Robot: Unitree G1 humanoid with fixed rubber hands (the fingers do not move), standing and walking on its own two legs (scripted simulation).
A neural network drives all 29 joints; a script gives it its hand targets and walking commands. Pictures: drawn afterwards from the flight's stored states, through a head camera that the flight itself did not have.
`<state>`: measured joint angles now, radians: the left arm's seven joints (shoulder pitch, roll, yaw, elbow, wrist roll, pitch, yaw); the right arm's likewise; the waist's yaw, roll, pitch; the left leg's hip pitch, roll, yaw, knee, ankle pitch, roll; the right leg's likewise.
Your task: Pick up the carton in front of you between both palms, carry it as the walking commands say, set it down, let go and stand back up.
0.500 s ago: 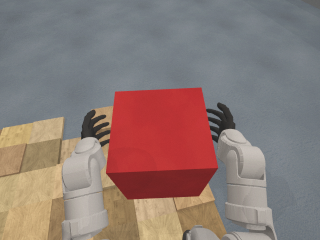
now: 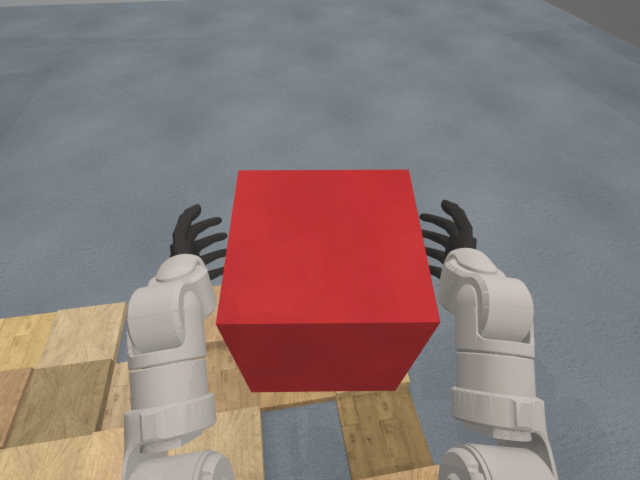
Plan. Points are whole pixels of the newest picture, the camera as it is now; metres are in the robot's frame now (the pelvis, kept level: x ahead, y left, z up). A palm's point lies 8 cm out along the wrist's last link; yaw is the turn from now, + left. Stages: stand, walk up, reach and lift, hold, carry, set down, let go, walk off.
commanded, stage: carry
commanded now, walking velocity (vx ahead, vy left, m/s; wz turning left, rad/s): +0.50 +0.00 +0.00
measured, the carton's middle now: (323, 290) +0.35 +0.01 +0.05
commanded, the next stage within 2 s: none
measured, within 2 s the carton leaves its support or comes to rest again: neither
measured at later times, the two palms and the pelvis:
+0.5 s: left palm (235, 134) +0.60 +0.14 +0.14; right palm (417, 124) +0.63 -0.17 +0.14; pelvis +0.29 -0.04 +0.04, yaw +0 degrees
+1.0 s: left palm (248, 65) +0.95 +0.15 +0.11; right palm (382, 65) +0.93 -0.16 +0.12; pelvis +0.62 +0.01 +0.02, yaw -1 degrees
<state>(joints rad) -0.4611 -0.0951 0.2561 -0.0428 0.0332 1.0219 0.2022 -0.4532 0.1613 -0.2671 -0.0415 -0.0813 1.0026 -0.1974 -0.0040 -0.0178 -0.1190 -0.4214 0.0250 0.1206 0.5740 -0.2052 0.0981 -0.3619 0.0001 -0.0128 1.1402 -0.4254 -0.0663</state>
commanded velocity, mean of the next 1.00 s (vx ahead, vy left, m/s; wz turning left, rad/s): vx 0.50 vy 0.00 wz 0.00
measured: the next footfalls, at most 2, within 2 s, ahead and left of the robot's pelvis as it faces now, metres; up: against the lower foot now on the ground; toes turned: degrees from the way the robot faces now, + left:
right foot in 0.24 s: +0.27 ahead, -0.14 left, +0.04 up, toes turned -3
left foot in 0.66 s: +0.58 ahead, +0.08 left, +0.01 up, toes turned +3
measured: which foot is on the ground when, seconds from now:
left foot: down 0.00-0.28, up 0.30-0.64, down 0.66-1.00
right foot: up 0.00-0.22, down 0.24-0.66, up 0.68-1.00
